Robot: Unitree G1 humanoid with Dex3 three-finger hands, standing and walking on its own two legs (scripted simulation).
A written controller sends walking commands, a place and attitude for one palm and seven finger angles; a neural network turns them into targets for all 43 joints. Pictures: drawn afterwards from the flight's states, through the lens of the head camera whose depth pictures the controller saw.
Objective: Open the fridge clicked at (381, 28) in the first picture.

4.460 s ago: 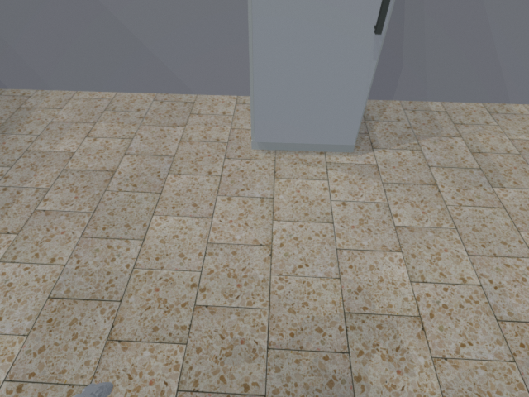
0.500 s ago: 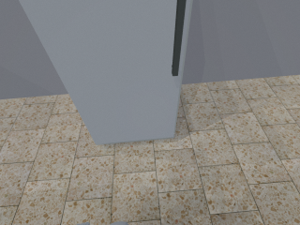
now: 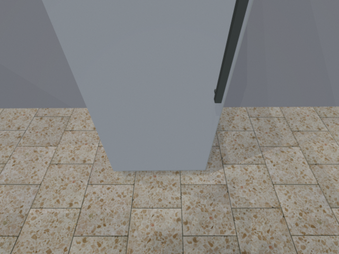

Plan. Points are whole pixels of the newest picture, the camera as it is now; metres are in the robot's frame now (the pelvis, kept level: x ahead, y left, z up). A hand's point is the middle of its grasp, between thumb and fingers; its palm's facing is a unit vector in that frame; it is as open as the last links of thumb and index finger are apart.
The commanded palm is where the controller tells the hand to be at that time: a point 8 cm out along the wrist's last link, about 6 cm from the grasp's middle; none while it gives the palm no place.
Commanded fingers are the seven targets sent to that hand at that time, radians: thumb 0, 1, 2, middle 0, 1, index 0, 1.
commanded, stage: take the last steps up to it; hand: right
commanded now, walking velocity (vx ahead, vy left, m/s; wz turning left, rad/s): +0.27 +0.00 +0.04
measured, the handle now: (231, 34) +0.67 -0.14 +0.20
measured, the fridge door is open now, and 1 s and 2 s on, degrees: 0 0 0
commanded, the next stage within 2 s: come to a stop and stand still in 0.34 s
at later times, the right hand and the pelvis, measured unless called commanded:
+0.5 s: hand (230, 235) +0.21 -0.16 -0.16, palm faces +0.04 +0.97 -0.24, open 7.3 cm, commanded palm none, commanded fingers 0.00 -0.90 -0.90 0.20 0.30 0.20 0.30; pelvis +0.14 +0.02 -0.01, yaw +1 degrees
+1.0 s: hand (249, 246) +0.19 -0.21 -0.18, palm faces +0.06 +0.98 -0.20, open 7.3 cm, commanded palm none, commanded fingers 0.00 -0.90 -0.90 0.20 0.30 0.20 0.30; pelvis +0.16 -0.02 +0.00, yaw +1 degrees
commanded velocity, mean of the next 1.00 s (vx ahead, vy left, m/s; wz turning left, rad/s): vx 0.01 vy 0.01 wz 0.01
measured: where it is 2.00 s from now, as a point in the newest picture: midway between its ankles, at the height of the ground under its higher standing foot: outside the picture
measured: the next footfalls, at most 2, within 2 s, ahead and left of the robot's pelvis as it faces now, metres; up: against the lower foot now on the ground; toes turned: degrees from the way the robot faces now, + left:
right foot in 0.04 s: +0.11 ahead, -0.13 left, +0.00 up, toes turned -9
left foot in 0.40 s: +0.22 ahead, +0.11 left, +0.00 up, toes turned +10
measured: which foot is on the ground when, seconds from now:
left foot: down 0.00-0.06, up 0.08-0.38, down 0.40-0.84, up 0.86-1.00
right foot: up 0.00-0.02, down 0.04-0.40, up 0.42-0.82, down 0.84-1.00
